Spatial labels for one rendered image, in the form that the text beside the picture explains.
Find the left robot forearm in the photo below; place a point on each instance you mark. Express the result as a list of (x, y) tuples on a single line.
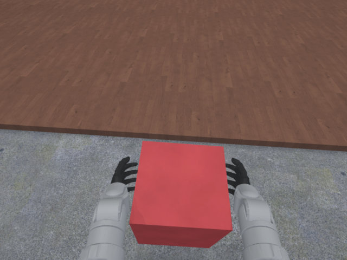
[(108, 225)]

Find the carton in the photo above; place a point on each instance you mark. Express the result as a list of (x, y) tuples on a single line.
[(181, 195)]

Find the right robot forearm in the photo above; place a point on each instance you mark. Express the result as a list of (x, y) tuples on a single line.
[(258, 231)]

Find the robot left hand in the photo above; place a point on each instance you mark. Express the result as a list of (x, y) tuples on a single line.
[(120, 174)]

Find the robot right hand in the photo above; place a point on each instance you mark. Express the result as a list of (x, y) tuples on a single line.
[(240, 176)]

